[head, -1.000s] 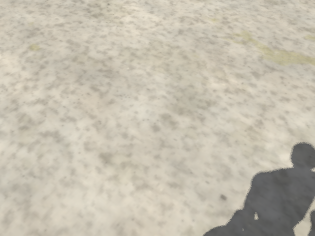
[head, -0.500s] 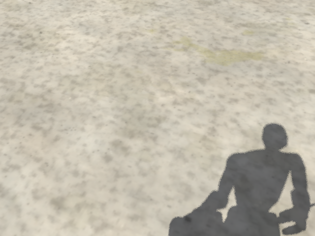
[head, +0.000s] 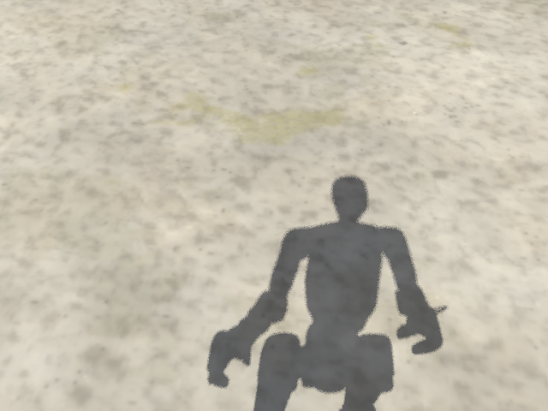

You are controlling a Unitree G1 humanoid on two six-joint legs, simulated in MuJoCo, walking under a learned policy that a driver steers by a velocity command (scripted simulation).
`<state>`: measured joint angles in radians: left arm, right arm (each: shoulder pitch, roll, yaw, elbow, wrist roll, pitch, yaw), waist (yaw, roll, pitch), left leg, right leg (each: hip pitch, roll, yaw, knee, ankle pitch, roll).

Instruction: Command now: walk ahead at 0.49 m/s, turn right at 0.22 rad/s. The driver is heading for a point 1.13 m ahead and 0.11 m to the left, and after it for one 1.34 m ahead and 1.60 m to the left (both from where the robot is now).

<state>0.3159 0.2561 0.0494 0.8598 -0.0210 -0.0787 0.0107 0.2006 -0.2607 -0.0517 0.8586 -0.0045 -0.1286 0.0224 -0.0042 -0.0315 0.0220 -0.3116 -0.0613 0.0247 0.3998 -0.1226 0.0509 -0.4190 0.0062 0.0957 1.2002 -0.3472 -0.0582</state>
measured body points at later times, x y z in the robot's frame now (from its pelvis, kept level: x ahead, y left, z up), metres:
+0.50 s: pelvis +0.27 -0.07 +0.00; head +0.29 -0.09 +0.45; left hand +0.40 +0.19 -0.10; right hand +0.32 -0.34 -0.14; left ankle +0.20 +0.09 -0.65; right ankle +0.31 -0.16 -0.74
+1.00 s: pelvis +0.53 -0.01 -0.02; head +0.57 +0.00 +0.43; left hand +0.50 +0.27 -0.15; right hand +0.78 -0.20 -0.12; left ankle +0.60 +0.07 -0.74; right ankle +0.38 -0.18 -0.64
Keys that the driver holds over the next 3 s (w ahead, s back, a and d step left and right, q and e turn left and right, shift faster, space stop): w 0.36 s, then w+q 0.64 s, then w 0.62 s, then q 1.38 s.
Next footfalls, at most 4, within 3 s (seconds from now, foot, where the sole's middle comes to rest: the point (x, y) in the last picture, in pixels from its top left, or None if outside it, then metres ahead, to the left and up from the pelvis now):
0.36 right None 0.35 -0.16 -0.78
0.92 left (250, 347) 0.63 0.09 -0.78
1.44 right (284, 233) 0.99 -0.01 -0.78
1.96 left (192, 205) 1.10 0.28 -0.78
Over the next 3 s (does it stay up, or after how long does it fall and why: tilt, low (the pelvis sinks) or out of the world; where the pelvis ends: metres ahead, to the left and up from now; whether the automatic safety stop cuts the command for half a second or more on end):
stays up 1.04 0.14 0.00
